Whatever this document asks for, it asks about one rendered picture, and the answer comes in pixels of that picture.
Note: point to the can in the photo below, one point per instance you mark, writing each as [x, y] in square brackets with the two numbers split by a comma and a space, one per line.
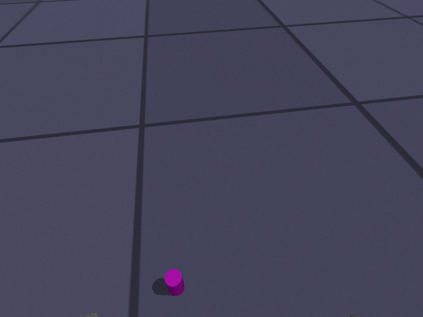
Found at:
[174, 281]

